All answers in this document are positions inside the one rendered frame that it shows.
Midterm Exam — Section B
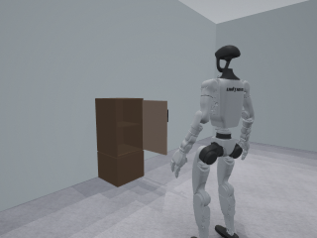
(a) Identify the left robot forearm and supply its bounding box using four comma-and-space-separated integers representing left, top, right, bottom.
179, 110, 203, 154

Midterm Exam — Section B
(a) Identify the cupboard door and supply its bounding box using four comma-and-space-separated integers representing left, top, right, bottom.
142, 100, 167, 155

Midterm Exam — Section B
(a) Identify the robot left hand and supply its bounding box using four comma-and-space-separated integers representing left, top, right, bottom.
170, 149, 188, 178

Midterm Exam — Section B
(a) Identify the humanoid robot torso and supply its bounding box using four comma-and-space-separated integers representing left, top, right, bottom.
209, 75, 245, 158

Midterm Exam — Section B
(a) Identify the robot left upper arm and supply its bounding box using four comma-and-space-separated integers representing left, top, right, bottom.
199, 78, 219, 124

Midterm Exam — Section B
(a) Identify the robot right upper arm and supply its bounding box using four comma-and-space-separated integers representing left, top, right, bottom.
241, 80, 255, 119

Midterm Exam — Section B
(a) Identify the left robot shin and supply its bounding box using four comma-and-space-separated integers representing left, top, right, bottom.
193, 193, 211, 238

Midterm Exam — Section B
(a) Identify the right robot forearm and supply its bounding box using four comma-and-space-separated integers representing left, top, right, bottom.
240, 115, 255, 142

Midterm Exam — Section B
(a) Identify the robot right hand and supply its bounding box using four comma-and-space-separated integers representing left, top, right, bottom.
237, 139, 250, 160

